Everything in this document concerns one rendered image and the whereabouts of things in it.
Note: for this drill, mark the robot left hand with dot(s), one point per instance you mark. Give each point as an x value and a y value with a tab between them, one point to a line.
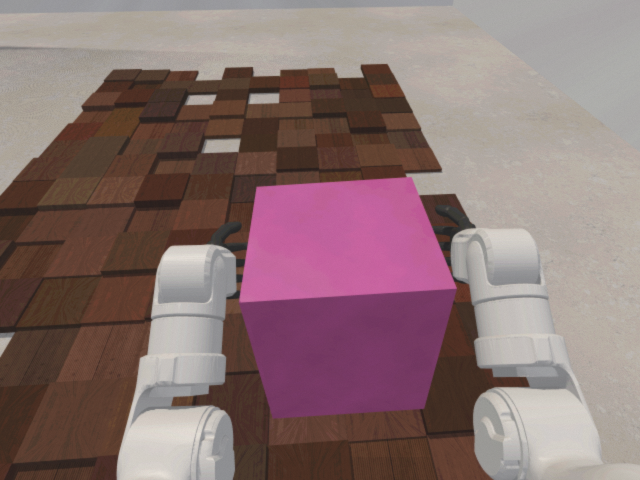
219	236

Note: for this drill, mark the left robot forearm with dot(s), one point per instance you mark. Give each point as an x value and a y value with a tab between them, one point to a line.
185	344

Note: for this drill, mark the robot left upper arm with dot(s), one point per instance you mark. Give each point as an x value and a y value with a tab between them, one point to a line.
179	443

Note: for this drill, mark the carton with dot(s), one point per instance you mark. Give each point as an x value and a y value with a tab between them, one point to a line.
345	295

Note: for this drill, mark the robot right hand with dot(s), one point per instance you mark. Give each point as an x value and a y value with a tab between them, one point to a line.
458	218

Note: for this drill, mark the robot right upper arm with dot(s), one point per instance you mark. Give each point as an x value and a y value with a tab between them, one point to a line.
540	433

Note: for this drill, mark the right robot forearm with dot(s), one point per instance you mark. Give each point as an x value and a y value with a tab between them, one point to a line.
516	334

